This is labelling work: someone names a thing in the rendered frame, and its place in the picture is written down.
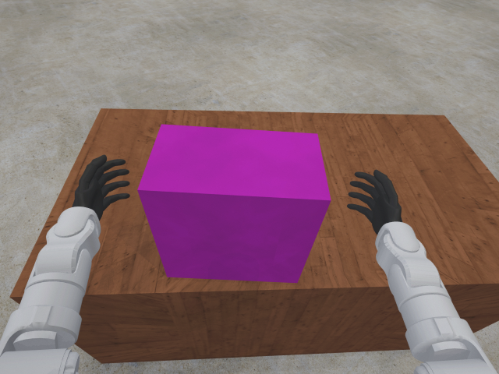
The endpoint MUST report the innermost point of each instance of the right robot upper arm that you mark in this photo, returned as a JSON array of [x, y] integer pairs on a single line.
[[464, 366]]

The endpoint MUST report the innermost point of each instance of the pedestal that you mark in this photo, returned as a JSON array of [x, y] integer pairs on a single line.
[[133, 312]]

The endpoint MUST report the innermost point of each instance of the left robot hand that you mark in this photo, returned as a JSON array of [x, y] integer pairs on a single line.
[[91, 192]]

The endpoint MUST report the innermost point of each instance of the robot left forearm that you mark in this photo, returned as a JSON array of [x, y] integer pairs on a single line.
[[48, 316]]

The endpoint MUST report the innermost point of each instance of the left robot upper arm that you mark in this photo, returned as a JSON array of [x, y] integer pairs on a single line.
[[50, 361]]

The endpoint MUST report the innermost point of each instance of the robot right forearm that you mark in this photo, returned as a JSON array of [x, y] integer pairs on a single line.
[[435, 331]]

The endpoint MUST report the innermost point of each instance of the right robot hand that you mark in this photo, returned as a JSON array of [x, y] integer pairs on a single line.
[[384, 204]]

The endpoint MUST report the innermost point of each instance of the carton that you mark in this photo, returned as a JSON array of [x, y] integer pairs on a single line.
[[234, 204]]

